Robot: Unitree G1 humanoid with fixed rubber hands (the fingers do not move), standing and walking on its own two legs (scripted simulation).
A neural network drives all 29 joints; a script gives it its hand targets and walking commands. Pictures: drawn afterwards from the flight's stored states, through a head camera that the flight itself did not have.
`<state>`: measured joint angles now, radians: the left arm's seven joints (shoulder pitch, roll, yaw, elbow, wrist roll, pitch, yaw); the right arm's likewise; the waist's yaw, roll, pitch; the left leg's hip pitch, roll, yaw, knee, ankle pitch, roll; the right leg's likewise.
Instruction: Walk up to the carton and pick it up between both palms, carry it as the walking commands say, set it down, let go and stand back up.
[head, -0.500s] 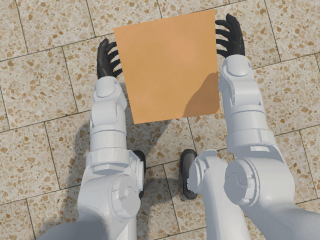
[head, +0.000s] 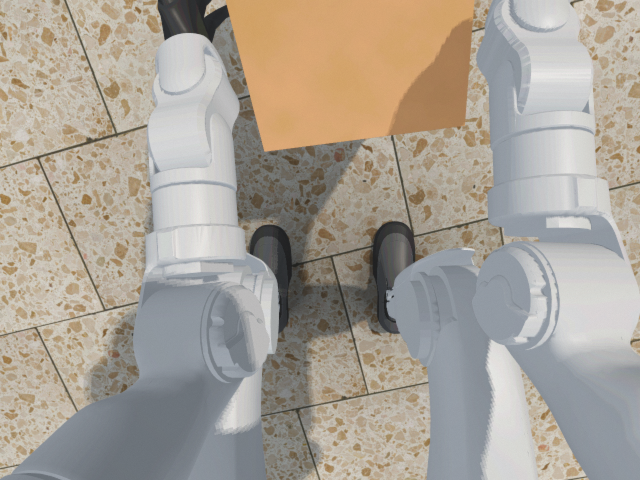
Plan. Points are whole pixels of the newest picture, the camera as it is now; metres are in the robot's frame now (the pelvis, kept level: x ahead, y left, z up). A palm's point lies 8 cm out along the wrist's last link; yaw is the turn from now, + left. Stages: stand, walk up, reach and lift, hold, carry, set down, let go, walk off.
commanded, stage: set down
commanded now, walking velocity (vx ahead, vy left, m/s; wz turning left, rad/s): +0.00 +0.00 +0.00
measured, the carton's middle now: (347, 3) +0.57 -0.02 -0.27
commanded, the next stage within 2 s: none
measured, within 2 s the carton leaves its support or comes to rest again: neither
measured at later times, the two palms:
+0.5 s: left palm out of the picture +0.57 +0.13 -0.21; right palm out of the picture +0.59 -0.16 -0.21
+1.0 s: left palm out of the picture +0.58 +0.13 -0.22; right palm out of the picture +0.60 -0.16 -0.22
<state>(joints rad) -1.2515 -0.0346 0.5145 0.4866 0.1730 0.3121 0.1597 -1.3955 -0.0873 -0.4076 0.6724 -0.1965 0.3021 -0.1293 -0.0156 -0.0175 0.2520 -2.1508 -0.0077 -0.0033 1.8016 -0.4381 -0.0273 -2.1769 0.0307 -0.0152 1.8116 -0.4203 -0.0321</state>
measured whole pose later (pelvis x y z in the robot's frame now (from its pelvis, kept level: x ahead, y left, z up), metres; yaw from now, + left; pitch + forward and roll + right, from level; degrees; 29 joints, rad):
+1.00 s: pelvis +0.02 +0.00 -0.05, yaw +1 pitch +45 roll +4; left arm -1.44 0.07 0.57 0.73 0.13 0.23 0.03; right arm -1.56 -0.26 -0.37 0.88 -0.17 0.28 0.01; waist 0.01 0.01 0.28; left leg -2.26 -0.01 0.02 2.01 -0.54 -0.03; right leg -2.30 0.04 0.01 2.04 -0.52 -0.03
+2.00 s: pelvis +0.04 +0.00 -0.06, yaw +1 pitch +46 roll +4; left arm -1.46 0.07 0.59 0.76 0.16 0.17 0.00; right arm -1.56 -0.27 -0.39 0.92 -0.18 0.20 0.03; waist 0.01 0.00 0.29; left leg -2.27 -0.01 0.02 2.05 -0.59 -0.03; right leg -2.31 0.04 0.01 2.08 -0.57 -0.03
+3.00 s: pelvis +0.01 +0.00 -0.07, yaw +1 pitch +33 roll +3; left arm -1.47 0.35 0.13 0.83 -0.26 0.22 0.20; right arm -1.57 -0.45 -0.12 0.93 0.19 0.20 -0.10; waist 0.01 0.01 0.52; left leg -2.12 -0.03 0.02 2.12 -0.57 -0.03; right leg -2.15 0.02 0.01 2.15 -0.56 -0.03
